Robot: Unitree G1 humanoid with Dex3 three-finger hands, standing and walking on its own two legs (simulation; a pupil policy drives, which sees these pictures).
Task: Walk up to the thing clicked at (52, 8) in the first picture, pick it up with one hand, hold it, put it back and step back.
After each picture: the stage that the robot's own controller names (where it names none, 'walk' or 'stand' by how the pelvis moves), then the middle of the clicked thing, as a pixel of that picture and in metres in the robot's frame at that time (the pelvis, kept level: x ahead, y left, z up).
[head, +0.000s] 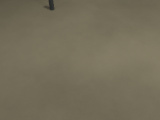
stand; (51, 1) +2.26 +0.40 -0.65
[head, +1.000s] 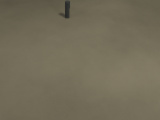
walk; (67, 9) +2.14 +0.15 -0.62
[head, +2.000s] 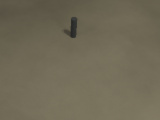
walk; (73, 27) +1.52 +0.02 -0.64
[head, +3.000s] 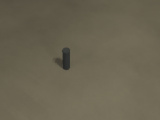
walk; (66, 59) +1.02 +0.10 -0.64
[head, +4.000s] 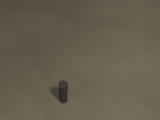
walk; (63, 92) +0.67 +0.10 -0.64
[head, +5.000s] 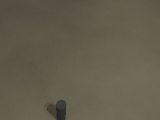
stand; (61, 112) +0.54 +0.08 -0.65
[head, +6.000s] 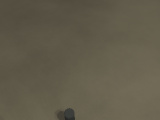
stand; out of the picture +0.49 +0.10 -0.65
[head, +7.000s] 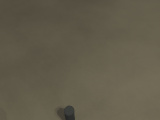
stand; (70, 117) +0.49 +0.10 -0.65
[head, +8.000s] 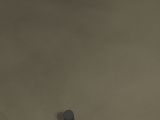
stand; out of the picture +0.49 +0.11 -0.66
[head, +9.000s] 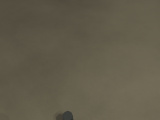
stand; out of the picture +0.48 +0.12 -0.66
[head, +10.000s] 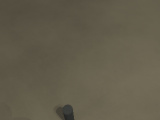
go down; (68, 116) +0.48 +0.11 -0.65
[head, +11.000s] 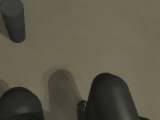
go down; (15, 24) +0.57 +0.17 -0.24
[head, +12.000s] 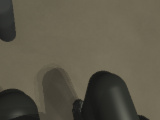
close in; (4, 21) +0.56 +0.18 -0.22
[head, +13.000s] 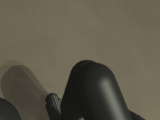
close in; out of the picture +0.56 +0.23 -0.17
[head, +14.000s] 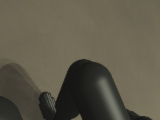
lift; out of the picture +0.56 +0.23 -0.18
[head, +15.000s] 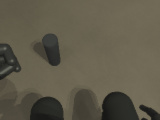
close; (52, 51) +0.57 +0.13 -0.33
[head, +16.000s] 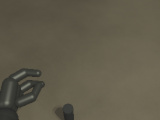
go down; (68, 116) +0.50 +0.09 -0.61
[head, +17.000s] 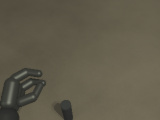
hold; (67, 111) +0.50 +0.12 -0.61
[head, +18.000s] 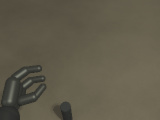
stand; (66, 113) +0.50 +0.11 -0.62
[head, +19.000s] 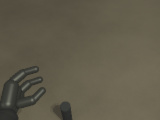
stand; (66, 113) +0.51 +0.11 -0.62
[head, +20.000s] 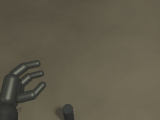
stand; (69, 116) +0.50 +0.11 -0.62
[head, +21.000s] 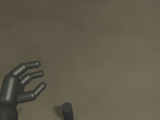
stand; (68, 114) +0.51 +0.11 -0.61
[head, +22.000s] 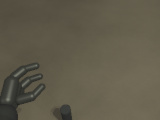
stand; (66, 116) +0.50 +0.11 -0.62
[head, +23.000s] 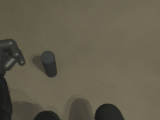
crouch; (50, 65) +0.54 +0.12 -0.42
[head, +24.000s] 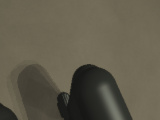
lower; out of the picture +0.57 +0.20 -0.20
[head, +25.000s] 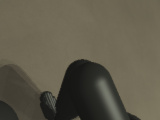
lower; out of the picture +0.56 +0.23 -0.18
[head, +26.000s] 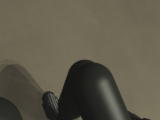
lower; out of the picture +0.56 +0.23 -0.18
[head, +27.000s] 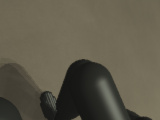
lower; out of the picture +0.56 +0.23 -0.18
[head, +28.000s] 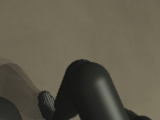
lower; out of the picture +0.56 +0.24 -0.19
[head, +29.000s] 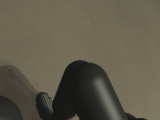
open; out of the picture +0.56 +0.24 -0.19
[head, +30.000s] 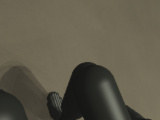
stand; out of the picture +0.57 +0.23 -0.19
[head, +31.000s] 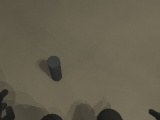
walk; (55, 70) +0.55 +0.12 -0.46
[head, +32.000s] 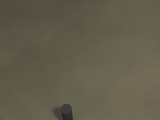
stand; (67, 116) +0.50 +0.10 -0.60
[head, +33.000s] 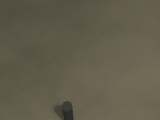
stand; (68, 113) +0.51 +0.10 -0.60
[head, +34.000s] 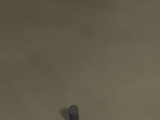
stand; (74, 117) +0.52 +0.08 -0.65
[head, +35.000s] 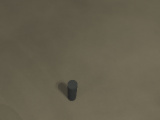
walk; (72, 91) +0.55 +0.01 -0.64
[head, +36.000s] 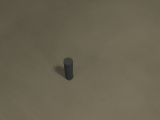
walk; (68, 69) +0.75 +0.09 -0.63
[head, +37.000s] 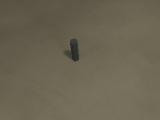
walk; (74, 50) +1.08 +0.12 -0.63
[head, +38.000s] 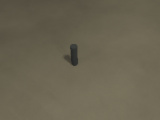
stand; (74, 55) +1.15 +0.08 -0.64
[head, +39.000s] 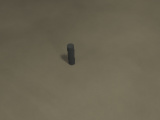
stand; (71, 54) +1.15 +0.09 -0.66
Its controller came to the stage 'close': yes
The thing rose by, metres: 0.00
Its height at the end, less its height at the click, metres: +0.00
